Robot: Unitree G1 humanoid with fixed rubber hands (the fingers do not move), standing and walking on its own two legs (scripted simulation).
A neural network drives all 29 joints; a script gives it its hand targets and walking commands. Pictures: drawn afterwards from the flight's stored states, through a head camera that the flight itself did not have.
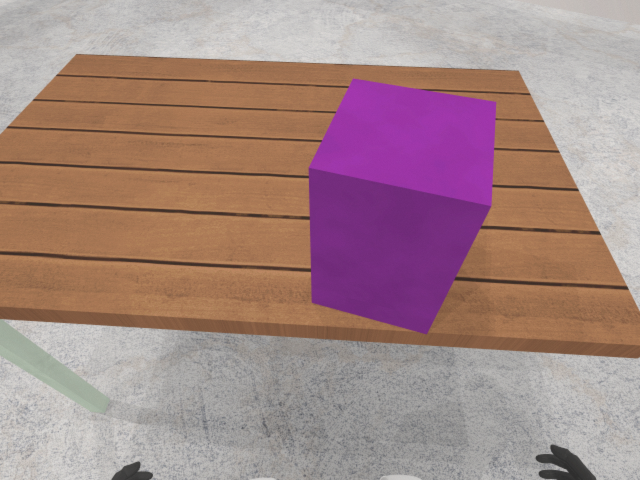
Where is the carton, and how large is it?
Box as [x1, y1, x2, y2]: [309, 79, 495, 333]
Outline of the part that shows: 352,79 309,166 312,302 426,333 491,204 495,102 359,79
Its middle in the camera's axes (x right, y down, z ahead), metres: +0.09 -0.04 +0.51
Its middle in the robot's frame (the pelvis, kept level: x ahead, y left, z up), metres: +0.42 -0.07 +0.09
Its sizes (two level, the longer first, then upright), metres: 0.175 0.171 0.260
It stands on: a table, 0.71 m high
